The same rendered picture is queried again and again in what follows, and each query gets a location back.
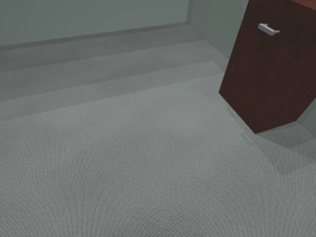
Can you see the cabinet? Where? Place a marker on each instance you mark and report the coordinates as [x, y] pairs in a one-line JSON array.
[[263, 85]]

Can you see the handle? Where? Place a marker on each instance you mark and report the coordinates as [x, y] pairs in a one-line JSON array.
[[266, 29]]

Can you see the drawer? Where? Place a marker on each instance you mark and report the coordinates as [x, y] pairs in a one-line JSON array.
[[294, 36]]

